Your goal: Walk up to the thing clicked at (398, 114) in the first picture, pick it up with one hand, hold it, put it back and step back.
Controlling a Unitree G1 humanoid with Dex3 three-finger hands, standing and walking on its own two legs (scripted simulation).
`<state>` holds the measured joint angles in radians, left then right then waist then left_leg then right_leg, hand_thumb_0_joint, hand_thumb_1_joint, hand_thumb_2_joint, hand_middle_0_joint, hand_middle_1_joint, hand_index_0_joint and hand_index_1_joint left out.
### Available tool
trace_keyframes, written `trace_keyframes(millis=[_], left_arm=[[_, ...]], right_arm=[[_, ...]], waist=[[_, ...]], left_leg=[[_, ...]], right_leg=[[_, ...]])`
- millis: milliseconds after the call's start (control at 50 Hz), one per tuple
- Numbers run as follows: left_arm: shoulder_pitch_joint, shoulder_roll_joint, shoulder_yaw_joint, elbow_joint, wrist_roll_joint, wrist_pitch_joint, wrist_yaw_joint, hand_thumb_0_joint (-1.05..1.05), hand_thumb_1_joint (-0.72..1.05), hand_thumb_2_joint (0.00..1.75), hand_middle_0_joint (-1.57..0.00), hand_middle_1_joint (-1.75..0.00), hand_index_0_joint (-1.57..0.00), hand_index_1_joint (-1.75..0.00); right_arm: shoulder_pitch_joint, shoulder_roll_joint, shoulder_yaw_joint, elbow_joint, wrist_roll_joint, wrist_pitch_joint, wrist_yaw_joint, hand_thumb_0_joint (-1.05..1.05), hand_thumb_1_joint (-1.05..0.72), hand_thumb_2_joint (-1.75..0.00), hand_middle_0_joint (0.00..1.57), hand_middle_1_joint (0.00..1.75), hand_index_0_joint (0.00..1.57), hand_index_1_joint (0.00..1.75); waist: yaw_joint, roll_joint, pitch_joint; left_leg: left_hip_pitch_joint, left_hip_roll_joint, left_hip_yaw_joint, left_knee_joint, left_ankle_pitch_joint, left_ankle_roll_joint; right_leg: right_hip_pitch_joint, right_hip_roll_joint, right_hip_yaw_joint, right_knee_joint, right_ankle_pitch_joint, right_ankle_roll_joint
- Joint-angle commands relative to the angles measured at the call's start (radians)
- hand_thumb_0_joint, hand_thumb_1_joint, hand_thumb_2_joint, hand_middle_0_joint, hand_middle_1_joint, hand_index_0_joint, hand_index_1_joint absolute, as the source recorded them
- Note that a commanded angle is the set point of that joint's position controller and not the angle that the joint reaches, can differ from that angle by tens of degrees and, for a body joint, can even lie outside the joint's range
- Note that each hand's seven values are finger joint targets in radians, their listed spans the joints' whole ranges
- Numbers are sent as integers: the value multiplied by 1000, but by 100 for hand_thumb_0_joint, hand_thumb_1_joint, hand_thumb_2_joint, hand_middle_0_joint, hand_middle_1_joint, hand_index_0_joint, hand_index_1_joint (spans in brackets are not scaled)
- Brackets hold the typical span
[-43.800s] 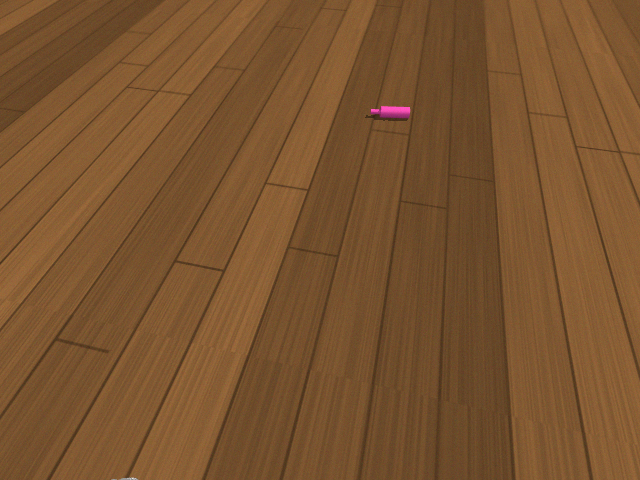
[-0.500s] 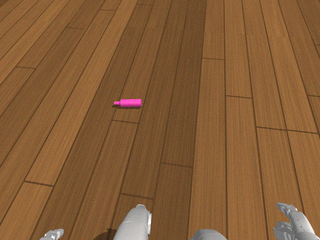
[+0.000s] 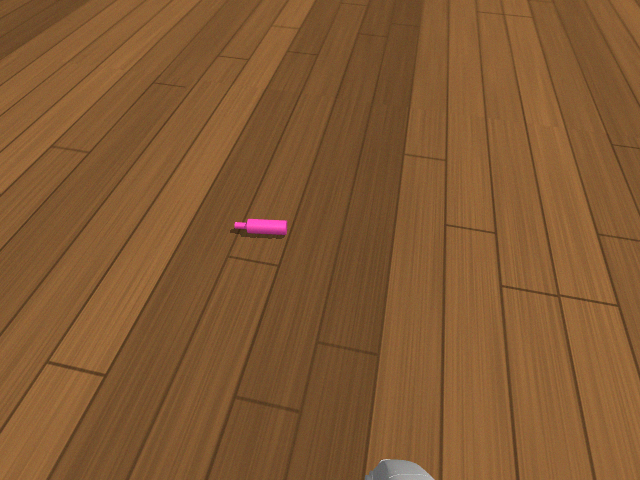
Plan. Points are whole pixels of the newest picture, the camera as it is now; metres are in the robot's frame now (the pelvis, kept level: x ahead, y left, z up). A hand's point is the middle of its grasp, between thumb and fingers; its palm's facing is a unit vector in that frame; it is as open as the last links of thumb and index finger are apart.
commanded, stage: step back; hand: left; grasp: from above
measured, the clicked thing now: (260, 226) +1.10 +0.25 -0.74
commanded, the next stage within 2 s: stand in 0.60 s
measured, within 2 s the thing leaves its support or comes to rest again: neither
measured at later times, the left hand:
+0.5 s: hand out of the picture +0.13 +0.28 -0.17, palm faces +0.05 -0.93 -0.37, open 7.4 cm
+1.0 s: hand out of the picture +0.14 +0.27 -0.15, palm faces -0.01 -0.94 -0.34, open 7.4 cm
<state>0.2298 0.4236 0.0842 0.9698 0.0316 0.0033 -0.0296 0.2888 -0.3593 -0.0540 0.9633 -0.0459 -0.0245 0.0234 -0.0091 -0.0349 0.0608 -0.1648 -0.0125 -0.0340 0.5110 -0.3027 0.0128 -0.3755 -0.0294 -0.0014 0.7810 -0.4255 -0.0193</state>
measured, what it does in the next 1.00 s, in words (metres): steps on the spot: right foot, then left foot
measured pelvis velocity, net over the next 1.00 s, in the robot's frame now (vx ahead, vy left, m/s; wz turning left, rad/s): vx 0.06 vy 0.01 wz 0.01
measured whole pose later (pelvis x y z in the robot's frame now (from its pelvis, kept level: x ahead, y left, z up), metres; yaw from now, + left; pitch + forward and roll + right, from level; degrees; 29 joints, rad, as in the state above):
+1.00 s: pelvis +0.06 +0.01 +0.01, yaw +1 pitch -3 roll +0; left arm 0.11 0.36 0.00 1.13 0.01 -0.03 -0.01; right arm 0.06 -0.35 -0.01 1.12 -0.01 -0.02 0.02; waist 0.01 0.00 0.07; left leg -0.18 0.02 0.03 0.38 -0.15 -0.01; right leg -0.09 -0.03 -0.01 0.37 -0.23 0.03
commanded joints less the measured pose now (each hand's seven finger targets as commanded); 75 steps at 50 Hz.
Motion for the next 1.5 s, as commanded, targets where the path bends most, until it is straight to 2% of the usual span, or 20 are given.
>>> trace_keyframes(millis=[0,40,60,80,100,120,180,300,340,380,400,420,440,540,580,680,820,980,1080,1480], left_arm=[[-14,153,42,-70,-3,-47,9,0,90,90,-20,-30,-20,-30],[83,154,49,-22,4,-58,28,0,90,90,-20,-30,-20,-30],[105,210,64,-23,17,-66,38,0,90,90,-20,-30,-20,-30],[76,283,77,-52,21,-72,41,0,90,90,-20,-30,-20,-30],[-2,302,80,-79,13,-68,40,0,90,90,-20,-30,-20,-30],[-33,292,76,-90,11,-70,38,0,90,90,-20,-30,-20,-30],[-63,209,48,-91,-4,-84,41,0,90,90,-20,-30,-20,-30],[-77,195,27,-84,-17,-75,49,0,90,90,-20,-30,-20,-30],[-83,195,20,-86,-27,-61,52,0,90,90,-20,-30,-20,-30],[-96,170,7,-98,-28,-48,54,0,90,90,-20,-30,-20,-30],[-82,147,-1,-100,-35,-41,54,0,90,90,-20,-30,-20,-30],[-66,131,-7,-83,-47,-28,55,0,90,90,-20,-30,-20,-30],[-47,144,-2,-52,-46,-20,61,0,90,90,-20,-30,-20,-30],[-49,178,2,-8,-27,-39,53,0,90,90,-20,-30,-20,-30],[-74,139,-29,24,-25,-39,43,0,90,90,-20,-30,-20,-30],[-138,142,-42,49,-29,-43,34,0,90,90,-20,-30,-20,-30],[-155,142,-49,89,-27,-47,31,0,90,90,-20,-30,-20,-30],[-161,146,-48,102,-25,-49,34,0,90,90,-20,-30,-20,-30],[-167,145,-50,107,-22,-45,32,0,90,90,-20,-30,-20,-30],[-159,146,-49,99,-23,-42,34,0,90,90,-20,-30,-20,-30]], right_arm=[[-113,-281,-74,-92,8,-6,-15,0,-90,-90,20,30,20,30],[-110,-195,-46,-98,19,9,-18,0,-90,-90,20,30,20,30],[-78,-125,-22,-112,28,8,-21,0,-90,-90,20,30,20,30],[-77,-125,-19,-123,23,9,-26,0,-90,-90,20,30,20,30],[-55,-216,-47,-93,17,14,-37,0,-90,-90,20,30,20,30],[-40,-250,-59,-79,19,8,-37,0,-90,-90,20,30,20,30],[-20,-214,-51,-39,25,0,-29,0,-90,-90,20,30,20,30],[-67,-168,-33,-33,22,4,-28,0,-90,-90,20,30,20,30],[-53,-161,-32,-18,23,-2,-33,0,-90,-90,20,30,20,30],[-48,-199,-48,-1,17,-4,-41,0,-90,-90,20,30,20,30],[-76,-246,-57,-7,14,-5,-46,0,-90,-90,20,30,20,30],[-145,-275,-51,-26,22,-5,-46,0,-90,-90,20,30,20,30],[-198,-295,-50,-34,28,0,-43,0,-90,-90,20,30,20,30],[-253,-218,-20,-10,30,4,-41,0,-90,-90,20,30,20,30],[-209,-206,-10,20,40,-1,-30,0,-90,-90,20,30,20,30],[-265,-207,-3,44,35,-14,-23,0,-90,-90,20,30,20,30],[-273,-201,-2,80,39,-14,-18,0,-90,-90,20,30,20,30],[-288,-189,1,98,38,-16,-16,0,-90,-90,20,30,20,30],[-278,-194,1,114,36,-11,-15,0,-90,-90,20,30,20,30],[-239,-192,11,125,37,-7,-20,0,-90,-90,20,30,20,30]], waist=[[29,220,-1],[81,87,-42],[82,-108,-59],[79,-174,-35],[62,-73,7],[45,-74,57],[21,-33,22],[26,-135,-45],[10,-112,-81],[-1,-32,-114],[12,76,-140],[33,135,-148],[42,198,-124],[39,141,-147],[10,134,-159],[12,82,-120],[5,38,-73],[11,40,-100],[7,36,-59],[-1,30,-74]], left_leg=[[-176,186,-177,-149,-213,143],[-275,115,-99,78,-151,87],[-382,18,-39,291,-188,46],[-497,-62,-36,444,-284,9],[-419,0,-106,489,-286,7],[-407,29,-105,506,-271,9],[-324,38,-127,449,-153,2],[-167,38,39,171,-59,-13],[-85,15,88,26,98,-6],[14,62,20,-18,369,23],[35,172,-105,-27,462,65],[-62,273,-232,-79,365,151],[-171,328,-274,-104,269,201],[-137,162,-82,2,252,50],[-41,144,-82,-59,191,39],[14,169,-93,-121,284,33],[48,150,-65,-186,201,11],[78,146,-42,-204,266,2],[34,143,-52,-236,158,-6],[58,149,-37,-220,219,-5]], right_leg=[[163,26,-50,-205,91,-1],[364,44,-23,-341,154,6],[420,-104,240,-445,22,-34],[372,-312,552,-569,-174,-127],[216,-385,610,-584,-312,-200],[161,-389,591,-566,-255,-247],[160,-249,293,-488,122,-157],[166,-209,98,-317,685,-131],[182,-175,52,-204,783,-98],[122,-131,36,-126,629,-48],[77,-70,10,-82,463,-20],[110,7,-13,-42,192,1],[190,13,-11,-37,-15,-3],[236,-62,88,-250,344,-24],[195,-88,97,-302,278,-23],[216,-74,69,-373,305,-1],[203,-90,78,-470,251,6],[242,-105,77,-491,315,8],[228,-102,79,-514,221,6],[226,-101,82,-520,274,8]])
